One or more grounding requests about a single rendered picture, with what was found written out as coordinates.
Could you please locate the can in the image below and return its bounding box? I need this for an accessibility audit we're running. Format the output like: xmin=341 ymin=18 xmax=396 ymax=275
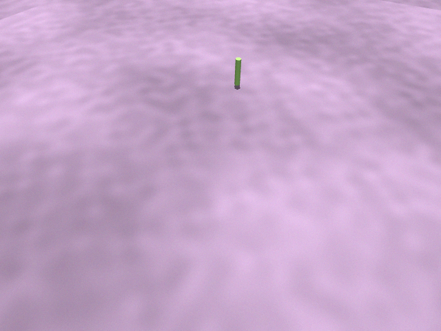
xmin=234 ymin=57 xmax=241 ymax=86

